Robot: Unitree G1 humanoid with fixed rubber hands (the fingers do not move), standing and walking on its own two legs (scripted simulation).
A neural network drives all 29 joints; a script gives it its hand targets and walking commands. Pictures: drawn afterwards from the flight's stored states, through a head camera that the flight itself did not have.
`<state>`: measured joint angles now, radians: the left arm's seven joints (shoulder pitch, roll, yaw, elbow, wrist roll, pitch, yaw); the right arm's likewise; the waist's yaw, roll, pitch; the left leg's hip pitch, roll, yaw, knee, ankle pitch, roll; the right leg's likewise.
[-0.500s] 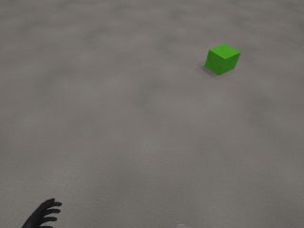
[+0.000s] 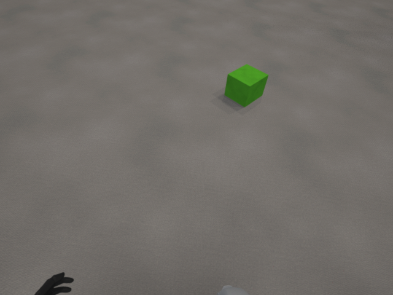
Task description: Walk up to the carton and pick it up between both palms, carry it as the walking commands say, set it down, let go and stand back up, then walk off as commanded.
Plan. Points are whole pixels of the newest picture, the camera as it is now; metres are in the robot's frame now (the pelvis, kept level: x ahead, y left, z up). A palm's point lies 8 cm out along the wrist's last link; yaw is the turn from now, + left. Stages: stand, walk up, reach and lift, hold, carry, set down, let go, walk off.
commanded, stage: walk up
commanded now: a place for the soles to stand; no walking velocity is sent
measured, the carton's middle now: (245, 85) +1.80 -0.49 -0.66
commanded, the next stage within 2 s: none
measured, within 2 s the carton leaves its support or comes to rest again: neither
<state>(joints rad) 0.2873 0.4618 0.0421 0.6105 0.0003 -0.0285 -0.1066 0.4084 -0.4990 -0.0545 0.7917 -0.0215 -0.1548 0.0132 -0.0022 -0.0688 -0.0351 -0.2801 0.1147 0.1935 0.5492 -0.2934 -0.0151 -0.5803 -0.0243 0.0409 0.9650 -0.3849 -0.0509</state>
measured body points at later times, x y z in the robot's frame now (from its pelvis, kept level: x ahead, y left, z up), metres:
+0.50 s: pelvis +0.21 -0.06 -0.01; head +0.21 -0.06 +0.44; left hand +0.37 +0.24 -0.09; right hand +0.29 -0.42 -0.08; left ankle +0.30 +0.06 -0.73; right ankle +0.19 -0.17 -0.73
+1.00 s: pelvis +0.41 -0.16 -0.01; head +0.40 -0.16 +0.44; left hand +0.60 +0.13 -0.07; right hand +0.45 -0.51 -0.09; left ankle +0.46 +0.00 -0.69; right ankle +0.41 -0.26 -0.73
